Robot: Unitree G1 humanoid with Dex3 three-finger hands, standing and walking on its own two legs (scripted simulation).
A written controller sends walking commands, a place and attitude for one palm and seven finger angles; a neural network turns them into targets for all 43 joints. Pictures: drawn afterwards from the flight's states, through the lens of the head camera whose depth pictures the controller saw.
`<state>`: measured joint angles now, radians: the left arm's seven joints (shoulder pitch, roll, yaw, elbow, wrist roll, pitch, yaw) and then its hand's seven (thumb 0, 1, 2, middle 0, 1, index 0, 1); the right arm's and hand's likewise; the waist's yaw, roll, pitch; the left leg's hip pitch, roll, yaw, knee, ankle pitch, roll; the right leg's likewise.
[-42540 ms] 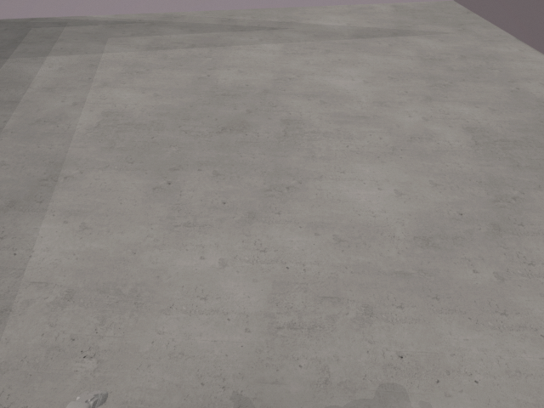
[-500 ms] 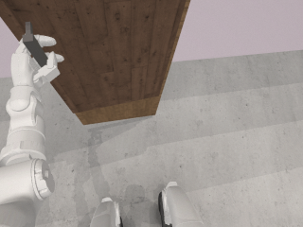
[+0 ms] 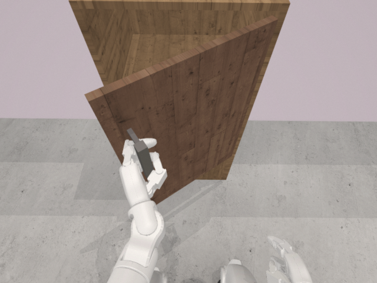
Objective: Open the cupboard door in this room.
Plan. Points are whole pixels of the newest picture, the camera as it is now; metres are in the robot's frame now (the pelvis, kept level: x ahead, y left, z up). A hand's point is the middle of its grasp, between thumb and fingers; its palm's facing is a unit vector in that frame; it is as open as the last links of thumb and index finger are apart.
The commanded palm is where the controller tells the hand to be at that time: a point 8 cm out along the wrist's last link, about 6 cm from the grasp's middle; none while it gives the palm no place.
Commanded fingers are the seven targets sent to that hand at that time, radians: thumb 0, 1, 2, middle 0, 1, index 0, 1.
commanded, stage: pull the door open along its arc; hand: left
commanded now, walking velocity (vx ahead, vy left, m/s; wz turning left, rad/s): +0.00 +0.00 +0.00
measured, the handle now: (141, 155) +0.37 +0.12 +0.03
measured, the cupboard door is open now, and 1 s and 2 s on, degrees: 35 43 46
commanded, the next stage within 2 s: open thumb and fingers to let go in 0.12 s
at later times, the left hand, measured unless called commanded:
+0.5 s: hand (178, 186) +0.31 +0.04 +0.03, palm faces +0.40 -0.91 -0.05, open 7.1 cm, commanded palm +0.25 +0.09 +0.03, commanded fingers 0.00 -0.15 0.45 -0.32 -1.24 -0.32 -1.24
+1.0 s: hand (178, 186) +0.31 +0.04 +0.03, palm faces +0.37 -0.93 -0.04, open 14.3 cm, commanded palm +0.26 +0.08 +0.03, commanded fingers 0.00 -0.50 0.30 -0.15 -0.30 -0.15 -0.30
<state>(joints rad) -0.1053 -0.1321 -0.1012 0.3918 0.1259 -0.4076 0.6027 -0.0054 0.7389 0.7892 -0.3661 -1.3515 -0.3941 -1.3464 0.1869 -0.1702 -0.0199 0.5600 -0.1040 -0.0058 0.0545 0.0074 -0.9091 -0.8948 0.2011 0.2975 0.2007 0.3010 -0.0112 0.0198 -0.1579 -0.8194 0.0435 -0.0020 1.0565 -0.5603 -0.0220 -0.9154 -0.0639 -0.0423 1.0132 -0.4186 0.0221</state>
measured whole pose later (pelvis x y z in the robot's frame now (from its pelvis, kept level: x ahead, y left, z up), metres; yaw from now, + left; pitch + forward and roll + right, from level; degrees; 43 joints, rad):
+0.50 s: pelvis -0.02 -0.04 -0.01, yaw +2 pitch +16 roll +1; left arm -0.05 -0.12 -0.17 0.33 0.12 -0.33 0.61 0.01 0.43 0.70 -0.43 -1.31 -0.45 -1.30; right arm 0.15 -0.18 -0.02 0.62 -0.11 -0.06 0.00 0.01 -0.91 -0.89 0.20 0.30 0.20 0.30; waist 0.00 0.03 -0.15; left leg -0.81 0.04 -0.05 1.07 -0.53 -0.07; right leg -0.92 -0.07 -0.08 1.08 -0.44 -0.03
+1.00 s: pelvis -0.03 -0.02 -0.01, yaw +1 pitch +16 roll +1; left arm -0.13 -0.13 -0.20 0.41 0.12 -0.36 0.66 -0.01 -0.49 0.31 -0.39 -0.79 -0.39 -0.79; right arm 0.17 -0.17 -0.02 0.63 -0.11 -0.07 0.01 0.01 -0.91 -0.90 0.20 0.30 0.20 0.30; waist -0.01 0.02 -0.15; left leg -0.85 0.03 -0.02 1.10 -0.53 -0.05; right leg -0.95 -0.07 -0.05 1.08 -0.41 -0.01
